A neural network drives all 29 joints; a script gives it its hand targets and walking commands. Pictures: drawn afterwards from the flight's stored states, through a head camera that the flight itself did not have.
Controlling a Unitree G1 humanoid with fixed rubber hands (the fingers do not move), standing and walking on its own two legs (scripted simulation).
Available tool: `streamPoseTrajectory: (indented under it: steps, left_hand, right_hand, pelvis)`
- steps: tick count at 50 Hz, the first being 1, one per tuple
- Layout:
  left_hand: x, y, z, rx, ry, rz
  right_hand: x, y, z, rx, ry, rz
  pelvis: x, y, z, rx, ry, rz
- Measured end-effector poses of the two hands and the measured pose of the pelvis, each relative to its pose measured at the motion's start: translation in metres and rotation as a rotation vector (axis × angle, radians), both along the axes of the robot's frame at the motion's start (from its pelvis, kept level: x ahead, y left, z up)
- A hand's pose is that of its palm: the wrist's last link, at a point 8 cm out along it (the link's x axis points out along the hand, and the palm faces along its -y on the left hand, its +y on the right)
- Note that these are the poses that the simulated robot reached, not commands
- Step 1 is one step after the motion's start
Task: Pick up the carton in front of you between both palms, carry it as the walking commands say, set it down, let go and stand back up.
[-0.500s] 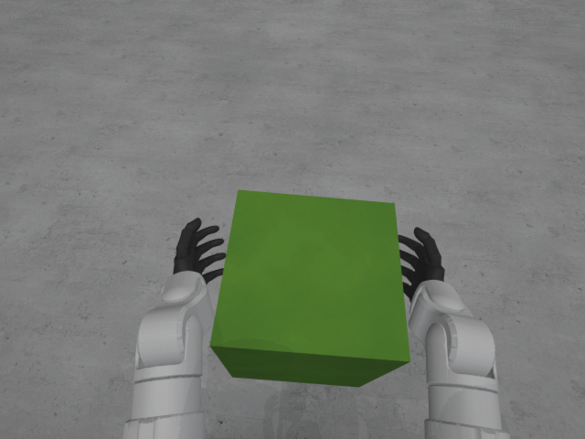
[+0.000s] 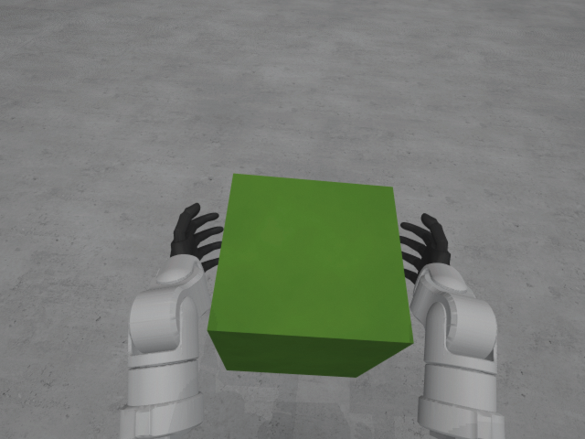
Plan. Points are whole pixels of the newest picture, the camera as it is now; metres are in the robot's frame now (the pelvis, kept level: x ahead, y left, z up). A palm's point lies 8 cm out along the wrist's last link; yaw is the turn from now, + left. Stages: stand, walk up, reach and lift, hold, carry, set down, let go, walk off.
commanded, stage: carry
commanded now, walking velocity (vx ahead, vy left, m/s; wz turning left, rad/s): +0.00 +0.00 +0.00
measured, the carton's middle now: (301, 287) +0.33 +0.01 +0.03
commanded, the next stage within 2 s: none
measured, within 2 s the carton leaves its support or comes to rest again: neither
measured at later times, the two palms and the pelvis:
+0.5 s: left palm (218, 210) +0.40 +0.13 +0.11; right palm (438, 225) +0.40 -0.18 +0.10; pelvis +0.07 -0.02 +0.01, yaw +0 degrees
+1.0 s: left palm (241, 187) +0.45 +0.11 +0.11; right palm (444, 204) +0.45 -0.20 +0.10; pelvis +0.13 -0.04 +0.00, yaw +1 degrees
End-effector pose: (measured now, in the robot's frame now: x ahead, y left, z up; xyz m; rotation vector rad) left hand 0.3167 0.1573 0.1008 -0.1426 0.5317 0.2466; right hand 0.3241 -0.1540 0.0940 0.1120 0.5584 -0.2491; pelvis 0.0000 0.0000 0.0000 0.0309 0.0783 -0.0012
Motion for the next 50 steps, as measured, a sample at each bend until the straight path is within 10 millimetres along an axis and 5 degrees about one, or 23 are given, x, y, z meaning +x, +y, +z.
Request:
streamPoseTrajectory:
  steps: [13, 35, 50]
  left_hand:
    - [0.056, -0.023, -0.002, 0.01, 0.04, -0.03]
    - [0.106, -0.03, 0.031, 0.008, 0.017, -0.008]
    - [0.136, -0.05, 0.007, -0.005, 0.036, -0.017]
  right_hand:
    - [0.04, -0.022, -0.005, 0.025, 0.036, -0.016]
    - [0.099, -0.028, 0.023, 0.03, 0.017, 0.007]
    - [0.124, -0.046, 0.002, 0.045, 0.032, -0.003]
  pelvis:
    - [0.048, -0.011, -0.001, -0.01, 0.009, -0.004]
    - [0.094, -0.028, 0.022, -0.003, 0.022, 0.013]
    - [0.13, -0.04, 0.002, -0.03, -0.008, 0.017]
